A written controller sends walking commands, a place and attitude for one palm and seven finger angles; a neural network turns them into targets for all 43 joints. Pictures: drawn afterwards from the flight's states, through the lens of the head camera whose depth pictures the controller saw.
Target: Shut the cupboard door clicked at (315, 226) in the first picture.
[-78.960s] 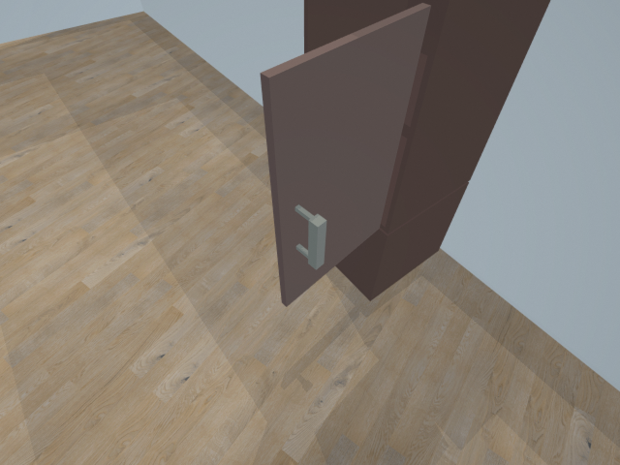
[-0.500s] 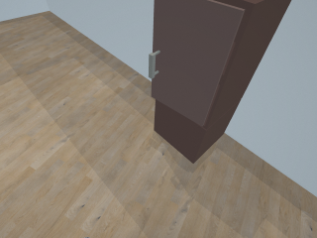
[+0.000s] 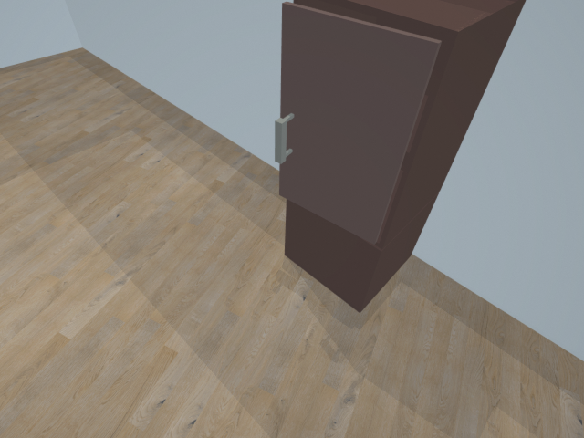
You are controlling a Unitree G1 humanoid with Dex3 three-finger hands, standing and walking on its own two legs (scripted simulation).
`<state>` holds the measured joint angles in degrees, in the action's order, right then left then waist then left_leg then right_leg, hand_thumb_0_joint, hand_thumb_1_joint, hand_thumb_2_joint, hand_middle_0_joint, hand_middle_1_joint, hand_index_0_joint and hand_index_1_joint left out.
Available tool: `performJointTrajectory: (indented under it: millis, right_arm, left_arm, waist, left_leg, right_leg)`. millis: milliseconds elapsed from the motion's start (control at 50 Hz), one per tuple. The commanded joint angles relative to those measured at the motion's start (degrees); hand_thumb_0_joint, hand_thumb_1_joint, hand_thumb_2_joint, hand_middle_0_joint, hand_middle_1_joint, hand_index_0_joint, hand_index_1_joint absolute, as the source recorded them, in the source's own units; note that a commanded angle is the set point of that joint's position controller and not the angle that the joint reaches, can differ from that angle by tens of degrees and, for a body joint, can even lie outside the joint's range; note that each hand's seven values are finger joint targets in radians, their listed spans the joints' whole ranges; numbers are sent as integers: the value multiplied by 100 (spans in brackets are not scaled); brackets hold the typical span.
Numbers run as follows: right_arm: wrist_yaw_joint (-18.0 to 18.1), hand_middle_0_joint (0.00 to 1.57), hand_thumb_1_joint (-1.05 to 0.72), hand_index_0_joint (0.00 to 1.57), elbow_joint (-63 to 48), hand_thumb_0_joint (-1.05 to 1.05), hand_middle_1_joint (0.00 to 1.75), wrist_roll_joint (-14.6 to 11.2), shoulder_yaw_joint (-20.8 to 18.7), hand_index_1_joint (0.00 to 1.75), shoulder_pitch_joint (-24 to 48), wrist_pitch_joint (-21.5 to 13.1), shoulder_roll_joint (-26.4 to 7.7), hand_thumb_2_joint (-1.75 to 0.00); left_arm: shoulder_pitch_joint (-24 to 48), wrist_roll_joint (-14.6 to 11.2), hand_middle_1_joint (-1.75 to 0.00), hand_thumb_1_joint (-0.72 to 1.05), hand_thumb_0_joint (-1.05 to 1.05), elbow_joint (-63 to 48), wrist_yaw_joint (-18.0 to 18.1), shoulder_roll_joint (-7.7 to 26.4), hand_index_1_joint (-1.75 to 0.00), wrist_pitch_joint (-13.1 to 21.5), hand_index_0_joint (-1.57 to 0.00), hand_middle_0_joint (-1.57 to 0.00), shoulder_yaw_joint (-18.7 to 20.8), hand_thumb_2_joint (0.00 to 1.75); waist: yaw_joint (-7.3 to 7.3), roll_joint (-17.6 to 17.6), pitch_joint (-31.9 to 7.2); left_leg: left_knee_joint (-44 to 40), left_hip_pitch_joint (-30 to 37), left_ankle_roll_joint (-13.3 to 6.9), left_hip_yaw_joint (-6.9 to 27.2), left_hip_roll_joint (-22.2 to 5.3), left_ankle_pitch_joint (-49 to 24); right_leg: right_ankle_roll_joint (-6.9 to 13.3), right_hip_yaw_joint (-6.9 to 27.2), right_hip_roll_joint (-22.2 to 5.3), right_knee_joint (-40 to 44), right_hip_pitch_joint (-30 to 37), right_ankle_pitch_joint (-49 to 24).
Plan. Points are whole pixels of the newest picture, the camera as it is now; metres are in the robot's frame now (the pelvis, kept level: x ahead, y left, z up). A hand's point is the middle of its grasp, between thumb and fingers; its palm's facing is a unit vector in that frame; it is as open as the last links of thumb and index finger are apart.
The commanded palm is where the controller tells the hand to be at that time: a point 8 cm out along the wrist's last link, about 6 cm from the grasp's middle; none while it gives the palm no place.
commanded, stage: let the arm hang, fingers relaxed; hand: left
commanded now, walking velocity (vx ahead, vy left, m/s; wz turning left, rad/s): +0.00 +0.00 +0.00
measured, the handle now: (285, 138) +0.90 +0.07 -0.09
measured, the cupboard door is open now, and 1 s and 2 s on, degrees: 7 7 7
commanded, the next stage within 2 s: look to check the result in 0.26 s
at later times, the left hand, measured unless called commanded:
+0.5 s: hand out of the picture -0.05 +0.17 -0.18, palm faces +0.04 -0.98 -0.19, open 7.4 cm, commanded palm none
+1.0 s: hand out of the picture +0.00 +0.17 -0.18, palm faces +0.02 -0.98 -0.21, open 7.4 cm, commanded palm none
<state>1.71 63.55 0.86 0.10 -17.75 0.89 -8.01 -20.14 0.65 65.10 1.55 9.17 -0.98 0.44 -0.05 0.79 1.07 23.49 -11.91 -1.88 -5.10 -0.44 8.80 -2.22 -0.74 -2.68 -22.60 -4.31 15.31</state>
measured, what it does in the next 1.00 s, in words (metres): stands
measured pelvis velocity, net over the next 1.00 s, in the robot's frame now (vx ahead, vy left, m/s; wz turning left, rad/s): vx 0.00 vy -0.01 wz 0.00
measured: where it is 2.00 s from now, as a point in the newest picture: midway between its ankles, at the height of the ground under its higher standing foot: outside the picture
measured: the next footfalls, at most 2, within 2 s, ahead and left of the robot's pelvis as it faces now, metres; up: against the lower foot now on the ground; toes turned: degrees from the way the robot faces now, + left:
right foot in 1.76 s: +0.08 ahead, -0.15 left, +0.00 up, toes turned +25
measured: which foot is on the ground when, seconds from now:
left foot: down 0.00-1.00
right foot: down 0.00-1.00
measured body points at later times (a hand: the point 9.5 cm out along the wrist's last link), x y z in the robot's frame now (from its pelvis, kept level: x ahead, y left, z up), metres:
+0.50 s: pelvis -0.01 +0.00 +0.00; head -0.01 +0.00 +0.45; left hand -0.05 +0.22 -0.16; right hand -0.03 -0.22 -0.16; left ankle +0.05 +0.10 -0.74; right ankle -0.03 -0.15 -0.74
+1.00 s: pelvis +0.00 -0.01 +0.00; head +0.01 -0.01 +0.45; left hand +0.00 +0.22 -0.16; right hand +0.01 -0.25 -0.16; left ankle +0.05 +0.10 -0.74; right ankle -0.03 -0.15 -0.74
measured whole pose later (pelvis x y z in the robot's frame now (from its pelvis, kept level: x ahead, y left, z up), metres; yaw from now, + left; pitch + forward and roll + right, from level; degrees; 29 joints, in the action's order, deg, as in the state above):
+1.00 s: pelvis +0.00 -0.01 +0.00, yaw +0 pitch -2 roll +0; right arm 1.7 63.6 0.8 -0.9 -15.4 0.5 -10.3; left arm -16.4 0.8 64.8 1.5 10.1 0.1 1.0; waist -0.6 0.0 2.6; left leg 23.3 -12.3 -0.7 -4.6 -1.6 8.7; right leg -1.1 -1.0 -1.5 -22.7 -4.9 15.5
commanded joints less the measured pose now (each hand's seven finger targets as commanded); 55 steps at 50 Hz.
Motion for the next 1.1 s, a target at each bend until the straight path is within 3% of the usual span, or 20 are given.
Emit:
performJointTrajectory:
  millis: [0,260,640,920,960,1000,1080]
  right_arm:
    - [39,20,-90,20,-144,0,30,3,-166,30,-310,-82,-678,-90]
    - [38,20,-90,20,-108,0,30,-3,-211,30,-433,-80,-569,-90]
    - [23,20,-90,20,-144,0,30,-10,-246,30,-265,-90,-751,-90]
    - [21,20,-90,20,-185,0,30,-23,-239,30,-37,-126,-939,-90]
    - [22,20,-90,20,-164,0,30,-7,-231,30,-2,-130,-921,-90]
    - [3,20,-90,20,-178,0,30,2,-185,30,-56,-77,-687,-90]
    - [-17,20,-90,20,-359,0,30,3,-258,30,45,3,-803,-90]
  left_arm:
    - [-478,36,-30,90,0,-68,30,447,-30,47,-20,-20,85,90]
    - [-617,54,-30,90,0,-12,56,330,-30,86,-20,-20,95,90]
    - [-359,48,-30,90,0,-80,45,592,-30,135,-20,-20,148,90]
    - [-52,39,-30,90,0,-157,27,815,-30,169,-20,-20,180,90]
    - [11,36,-30,90,0,-160,26,806,-30,168,-20,-20,177,90]
    - [-58,23,-30,90,0,-173,51,608,-30,112,-20,-20,161,90]
    - [-11,30,-30,90,0,-386,68,825,-30,38,-20,-20,335,90]
  waist:
    - [-3,-250,631]
    - [-28,-141,637]
    - [-60,-44,578]
    - [-38,-18,435]
    - [-45,-51,426]
    - [-42,-12,482]
    - [-2,-84,403]
  left_leg:
    - [-948,-94,30,841,-592,1039]
    - [-857,-35,16,803,-539,1023]
    - [-600,186,27,697,-529,613]
    - [-455,333,41,655,-572,4]
    - [-436,312,48,658,-570,-86]
    - [-265,163,83,641,-530,-290]
    - [150,-276,57,747,-473,-449]
  right_leg:
    - [333,206,-168,402,-814,-28]
    - [337,238,-174,394,-1053,53]
    - [400,347,-215,516,-1154,101]
    - [421,379,-250,599,-914,-282]
    - [420,381,-273,610,-855,-351]
    - [365,251,-324,415,-843,-431]
    - [406,70,-477,17,-755,-356]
